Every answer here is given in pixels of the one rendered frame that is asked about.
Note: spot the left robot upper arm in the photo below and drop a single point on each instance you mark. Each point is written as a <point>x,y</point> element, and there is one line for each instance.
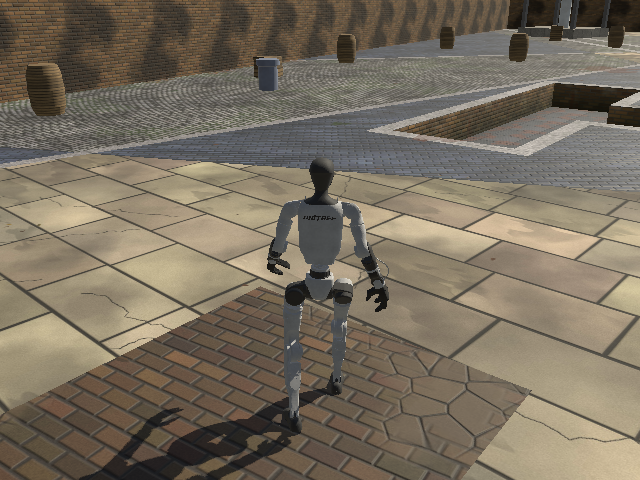
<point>289,210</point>

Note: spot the right robot upper arm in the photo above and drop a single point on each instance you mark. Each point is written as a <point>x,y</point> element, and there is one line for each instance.
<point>352,211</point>

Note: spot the right robot shin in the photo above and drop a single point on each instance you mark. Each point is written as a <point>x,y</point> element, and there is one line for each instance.
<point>338,352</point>

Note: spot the robot right hand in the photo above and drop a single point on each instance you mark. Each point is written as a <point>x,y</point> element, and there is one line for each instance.
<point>383,297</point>

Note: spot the robot left hand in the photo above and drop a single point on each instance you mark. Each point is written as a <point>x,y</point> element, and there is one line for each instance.
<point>273,269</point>

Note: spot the left robot forearm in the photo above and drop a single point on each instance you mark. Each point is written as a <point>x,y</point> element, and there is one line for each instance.
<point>273,257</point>

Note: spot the robot head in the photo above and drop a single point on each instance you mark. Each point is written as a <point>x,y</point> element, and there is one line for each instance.
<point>322,173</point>

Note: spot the right robot forearm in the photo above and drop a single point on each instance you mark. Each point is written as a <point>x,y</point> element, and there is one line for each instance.
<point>372,269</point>

